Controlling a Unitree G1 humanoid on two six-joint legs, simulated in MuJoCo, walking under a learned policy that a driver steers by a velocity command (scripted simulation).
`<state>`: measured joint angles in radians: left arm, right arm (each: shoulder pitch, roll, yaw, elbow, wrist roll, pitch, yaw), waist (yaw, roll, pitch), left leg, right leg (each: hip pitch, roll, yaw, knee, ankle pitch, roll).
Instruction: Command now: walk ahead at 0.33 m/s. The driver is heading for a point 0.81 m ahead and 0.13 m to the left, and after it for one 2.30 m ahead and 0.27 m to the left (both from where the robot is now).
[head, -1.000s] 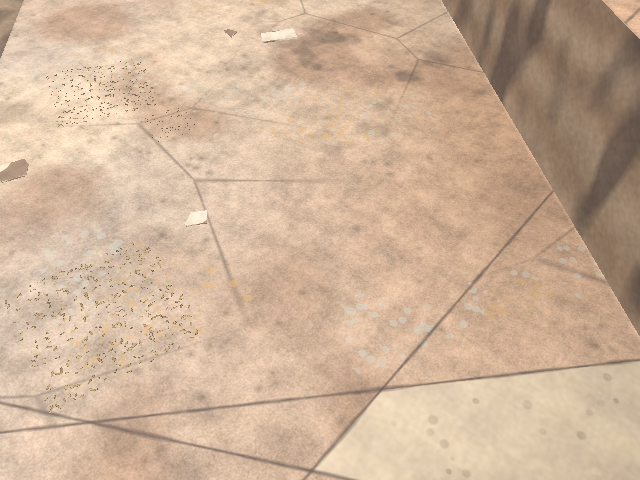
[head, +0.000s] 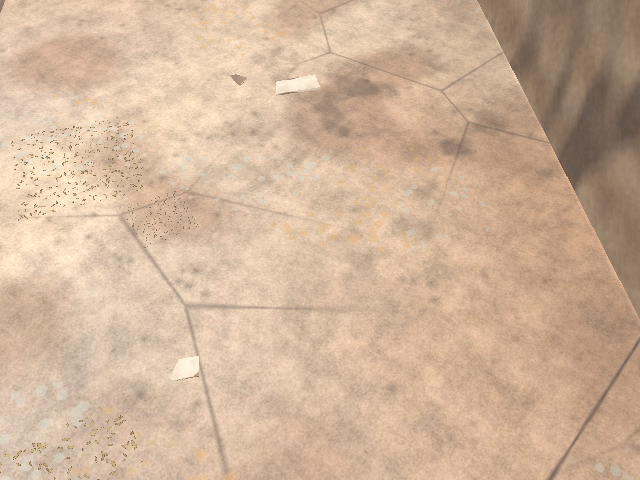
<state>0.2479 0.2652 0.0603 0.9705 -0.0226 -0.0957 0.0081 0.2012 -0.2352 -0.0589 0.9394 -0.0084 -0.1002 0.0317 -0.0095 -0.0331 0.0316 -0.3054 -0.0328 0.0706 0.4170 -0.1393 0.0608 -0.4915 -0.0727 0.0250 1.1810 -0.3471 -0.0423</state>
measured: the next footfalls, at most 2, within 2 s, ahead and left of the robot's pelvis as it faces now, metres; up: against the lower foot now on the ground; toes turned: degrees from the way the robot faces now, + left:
right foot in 0.28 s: +0.27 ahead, -0.13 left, +0.00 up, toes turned -1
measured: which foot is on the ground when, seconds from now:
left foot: down 0.00-1.00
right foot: up 0.00-0.26, down 0.28-1.00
